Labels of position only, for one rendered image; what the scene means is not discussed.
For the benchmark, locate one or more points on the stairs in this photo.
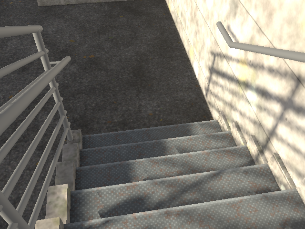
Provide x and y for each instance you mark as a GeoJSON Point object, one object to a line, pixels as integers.
{"type": "Point", "coordinates": [181, 176]}

